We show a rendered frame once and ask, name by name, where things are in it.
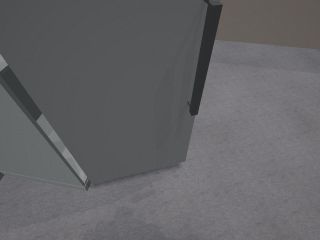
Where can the fridge door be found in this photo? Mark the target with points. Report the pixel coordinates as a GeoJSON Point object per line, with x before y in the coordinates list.
{"type": "Point", "coordinates": [112, 77]}

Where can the handle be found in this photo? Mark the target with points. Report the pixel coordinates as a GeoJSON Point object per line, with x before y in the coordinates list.
{"type": "Point", "coordinates": [212, 18]}

